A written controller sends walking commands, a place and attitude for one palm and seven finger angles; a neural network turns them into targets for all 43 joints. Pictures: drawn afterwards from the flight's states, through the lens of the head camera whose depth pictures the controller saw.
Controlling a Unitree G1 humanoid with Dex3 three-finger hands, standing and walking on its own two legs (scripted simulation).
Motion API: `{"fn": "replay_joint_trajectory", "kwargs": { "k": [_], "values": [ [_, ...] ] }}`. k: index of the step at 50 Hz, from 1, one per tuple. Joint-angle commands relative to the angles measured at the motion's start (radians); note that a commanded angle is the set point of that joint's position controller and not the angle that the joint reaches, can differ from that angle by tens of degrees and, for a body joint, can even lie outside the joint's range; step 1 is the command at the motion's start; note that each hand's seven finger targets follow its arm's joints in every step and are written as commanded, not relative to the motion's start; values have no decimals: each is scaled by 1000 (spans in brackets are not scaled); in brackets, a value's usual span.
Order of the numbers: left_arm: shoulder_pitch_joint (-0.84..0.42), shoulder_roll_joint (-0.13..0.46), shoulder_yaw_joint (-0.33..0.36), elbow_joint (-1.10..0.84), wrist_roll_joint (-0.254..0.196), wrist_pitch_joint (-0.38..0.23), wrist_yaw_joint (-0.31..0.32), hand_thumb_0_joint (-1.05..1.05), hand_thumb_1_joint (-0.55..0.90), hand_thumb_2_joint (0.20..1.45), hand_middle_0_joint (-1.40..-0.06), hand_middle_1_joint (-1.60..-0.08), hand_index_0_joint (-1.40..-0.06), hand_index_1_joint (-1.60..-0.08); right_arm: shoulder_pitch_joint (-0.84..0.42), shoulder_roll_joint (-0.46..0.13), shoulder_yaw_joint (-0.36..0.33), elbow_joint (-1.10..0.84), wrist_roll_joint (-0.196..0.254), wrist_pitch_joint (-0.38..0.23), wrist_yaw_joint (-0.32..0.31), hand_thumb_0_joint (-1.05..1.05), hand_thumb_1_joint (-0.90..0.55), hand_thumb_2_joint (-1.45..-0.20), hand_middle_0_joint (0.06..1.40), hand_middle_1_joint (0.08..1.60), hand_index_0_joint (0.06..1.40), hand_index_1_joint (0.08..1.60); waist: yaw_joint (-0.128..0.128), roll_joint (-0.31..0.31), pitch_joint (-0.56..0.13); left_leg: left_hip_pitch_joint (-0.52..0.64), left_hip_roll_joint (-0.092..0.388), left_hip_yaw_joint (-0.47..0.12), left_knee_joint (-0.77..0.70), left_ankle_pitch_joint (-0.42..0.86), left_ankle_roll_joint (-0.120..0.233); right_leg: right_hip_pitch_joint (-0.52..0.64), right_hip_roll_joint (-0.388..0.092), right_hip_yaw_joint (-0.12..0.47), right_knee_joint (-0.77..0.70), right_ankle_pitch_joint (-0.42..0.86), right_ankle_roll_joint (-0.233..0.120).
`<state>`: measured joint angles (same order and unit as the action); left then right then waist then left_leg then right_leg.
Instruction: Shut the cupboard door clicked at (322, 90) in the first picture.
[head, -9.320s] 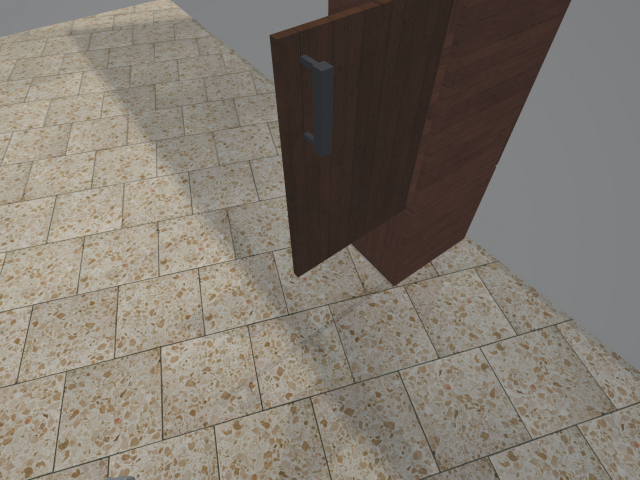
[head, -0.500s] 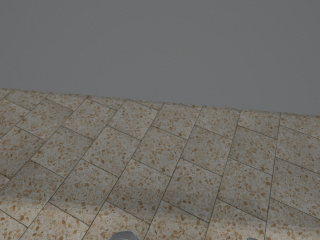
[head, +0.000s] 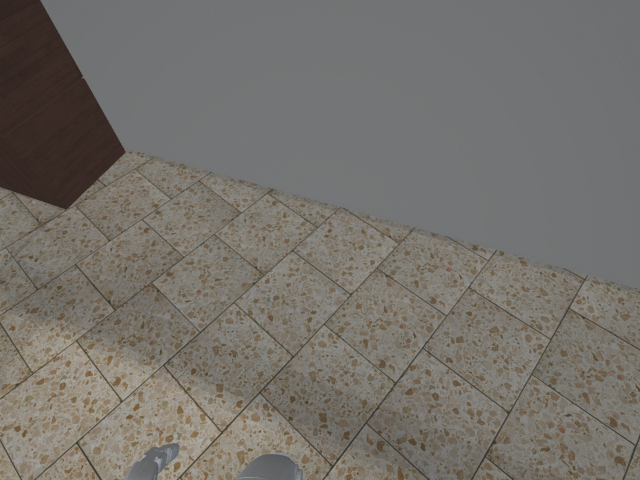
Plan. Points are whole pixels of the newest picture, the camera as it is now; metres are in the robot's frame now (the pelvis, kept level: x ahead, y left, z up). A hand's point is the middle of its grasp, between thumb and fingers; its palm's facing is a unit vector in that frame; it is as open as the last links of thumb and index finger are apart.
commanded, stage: walk to a spot facing it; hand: left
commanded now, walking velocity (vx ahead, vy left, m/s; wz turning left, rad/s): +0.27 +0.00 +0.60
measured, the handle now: out of the picture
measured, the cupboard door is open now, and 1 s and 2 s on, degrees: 92 92 92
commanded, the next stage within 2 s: turn to face it in 1.98 s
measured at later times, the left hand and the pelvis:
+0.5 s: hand out of the picture +0.09 +0.29 -0.16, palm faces +0.32 -0.92 -0.21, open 7.4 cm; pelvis +0.10 +0.07 +0.01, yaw +17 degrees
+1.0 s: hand (165, 359) +0.31 +0.28 -0.15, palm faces +0.53 -0.82 -0.21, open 7.1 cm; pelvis +0.32 +0.07 +0.01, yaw +31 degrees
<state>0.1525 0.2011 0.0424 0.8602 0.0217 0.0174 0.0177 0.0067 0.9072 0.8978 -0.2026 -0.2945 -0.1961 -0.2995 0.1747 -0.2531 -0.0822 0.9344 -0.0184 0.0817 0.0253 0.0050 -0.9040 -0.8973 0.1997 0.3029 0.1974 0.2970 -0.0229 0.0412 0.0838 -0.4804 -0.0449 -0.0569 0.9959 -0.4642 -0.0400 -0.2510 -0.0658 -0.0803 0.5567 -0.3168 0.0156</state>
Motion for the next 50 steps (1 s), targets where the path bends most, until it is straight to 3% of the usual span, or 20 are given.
{"fn": "replay_joint_trajectory", "kwargs": {
  "k": [1, 4, 9, 11, 12, 13, 14, 15, 16, 19, 23, 33, 36, 37, 38, 39, 40, 42, 45, 50],
  "values": [
    [49, 168, 39, -47, -3, -35, 12, 0, 900, 900, -200, -300, -200, -300, -72, -64, -16, -103, -4, -27, 12, 0, -900, -900, 200, 300, 200, 300, 31, -267, -66, -136, 74, 68, 122, 27, -31, 172, -259, 112, -261, 329, -108],
    [157, 197, 53, 6, 4, -55, 6, 0, 900, 900, -200, -300, -200, -300, -159, -35, -3, -123, -1, -42, 26, 0, -900, -900, 200, 300, 200, 300, 84, -217, -81, -136, 82, 119, -55, 26, -31, 290, -295, 85, -254, 358, -106],
    [188, 237, 68, 50, 10, -63, -13, 0, 900, 900, -200, -300, -200, -300, -179, -22, 14, -134, 2, -66, 37, 0, -900, -900, 200, 300, 200, 300, 92, -254, -87, -4, 70, 186, -302, 18, -1, 268, -333, 32, -228, 279, -101],
    [152, 246, 73, 51, 4, -64, -22, 0, 900, 900, -200, -300, -200, -300, -99, -41, 13, -113, -4, -77, 30, 0, -900, -900, 200, 300, 200, 300, 37, -208, -96, 172, 37, 235, -432, 94, 15, 167, -312, -41, -144, 272, -66],
    [123, 245, 73, 49, -4, -63, -28, 0, 900, 900, -200, -300, -200, -300, -3, -71, 2, -86, -8, -83, 24, 0, -900, -900, 200, 300, 200, 300, -21, -149, -127, 345, 15, 239, -516, 155, 35, 68, -281, -102, 3, 290, -30],
    [110, 193, 65, 26, -10, -61, -38, 0, 900, 900, -200, -300, -200, -300, 128, -170, -24, -55, -14, -90, 11, 0, -900, -900, 200, 300, 200, 300, -90, 66, -192, 568, 159, 15, -579, 91, 107, -140, -209, -163, 280, 175, 25],
    [17, 126, 40, -46, -12, -62, -49, 0, 900, 900, -200, -300, -200, -300, 263, -277, -50, -38, -17, -99, -1, 0, -900, -900, 200, 300, 200, 300, -153, 309, -219, 684, 433, -422, -687, 143, 231, -453, -64, -139, 573, -275, 81],
    [-77, 145, 39, -80, -1, -54, -44, 0, 900, 900, -200, -300, -200, -300, 300, -293, -53, -9, -10, -93, -20, 0, -900, -900, 200, 300, 200, 300, -156, 183, -189, 659, 472, -460, -722, 181, 287, -550, -75, 16, 687, -269, 58],
    [-103, 143, 42, -77, 0, -57, -41, 0, 900, 900, -200, -300, -200, -300, 258, -265, -42, -18, -10, -97, -25, 0, -900, -900, 200, 300, 200, 300, -128, 87, -136, 569, 451, -426, -730, 155, 284, -555, -105, 56, 716, -202, 47],
    [6, 132, 45, 3, 10, -39, -51, 0, 900, 900, -200, -300, -200, -300, 65, -166, -9, -59, -8, -123, -35, 0, -900, -900, 200, 300, 200, 300, -11, 128, -47, 325, 310, -222, -781, 107, 191, -424, -114, 85, 639, -3, 54],
    [5, 122, 37, 12, 6, -37, -54, 0, 900, 900, -200, -300, -200, -300, 117, -141, 1, -24, 0, -147, -36, 0, -900, -900, 200, 300, 200, 300, 2, 35, -78, 402, 280, -163, -776, 378, 216, -421, -87, 72, 515, 79, 67],
    [-184, 103, 17, -58, 0, -54, -58, 0, 900, 900, -200, -300, -200, -300, 212, -116, 3, 57, -9, -147, -35, 0, -900, -900, 200, 300, 200, 300, -36, 76, -27, 435, 256, -127, -743, 542, 212, -301, -18, 11, 122, 140, 51],
    [-66, 120, 30, -23, 1, -67, -54, 0, 900, 900, -200, -300, -200, -300, 203, -103, 7, 74, -7, -144, -39, 0, -900, -900, 200, 300, 200, 300, 29, 47, -65, 359, 222, -101, -600, 615, 174, -17, 30, -16, -25, 183, 24],
    [76, 156, 45, 22, 3, -79, -47, 0, 900, 900, -200, -300, -200, -300, 192, -90, 8, 75, 1, -147, -37, 0, -900, -900, 200, 300, 200, 300, 91, -12, -135, 243, 178, -77, -426, 615, 141, 240, 3, 32, -54, 204, 1],
    [251, 249, 73, 68, 13, -89, -34, 0, 900, 900, -200, -300, -200, -300, 202, -50, 14, 56, 14, -152, -29, 0, -900, -900, 200, 300, 200, 300, 156, -200, -266, 24, 72, 28, -140, 373, 88, 543, -231, 288, -102, 180, -74],
    [311, 315, 82, 82, 7, -83, -27, 0, 900, 900, -200, -300, -200, -300, 253, -18, 17, 32, 20, -147, -33, 0, -900, -900, 200, 300, 200, 300, 136, -348, -340, -106, -3, 54, 157, -138, 61, 584, -468, 554, -241, 121, -161],
    [261, 265, 74, 68, -4, -76, -21, 0, 900, 900, -200, -300, -200, -300, 178, -51, 15, 20, 10, -144, -28, 0, -900, -900, 200, 300, 200, 300, 138, -224, -218, -173, 81, 20, 256, -102, 71, 472, -444, 516, -284, 14, -176],
    [136, 147, 46, 55, -3, -87, -15, 0, 900, 900, -200, -300, -200, -300, 85, -24, 13, 29, 1, -134, -21, 0, -900, -900, 200, 300, 200, 300, 74, -177, -79, -167, 149, 5, 276, 88, 57, 217, -357, 327, -315, 104, -123],
    [122, 73, 25, 69, -4, -109, -16, 0, 900, 900, -200, -300, -200, -300, 121, 29, 22, 52, -8, -103, -7, 0, -900, -900, 200, 300, 200, 300, 23, -174, -89, -102, 163, 41, 181, 181, 30, 131, -289, 89, -341, 296, -95],
    [187, 48, 25, 129, 0, -127, -11, 0, 900, 900, -200, -300, -200, -300, 35, 65, 21, 20, -11, -87, 13, 0, -900, -900, 200, 300, 200, 300, 18, -133, -54, -161, 162, 92, -29, 269, 11, 190, -273, -28, -379, 372, -116]
  ]
}}
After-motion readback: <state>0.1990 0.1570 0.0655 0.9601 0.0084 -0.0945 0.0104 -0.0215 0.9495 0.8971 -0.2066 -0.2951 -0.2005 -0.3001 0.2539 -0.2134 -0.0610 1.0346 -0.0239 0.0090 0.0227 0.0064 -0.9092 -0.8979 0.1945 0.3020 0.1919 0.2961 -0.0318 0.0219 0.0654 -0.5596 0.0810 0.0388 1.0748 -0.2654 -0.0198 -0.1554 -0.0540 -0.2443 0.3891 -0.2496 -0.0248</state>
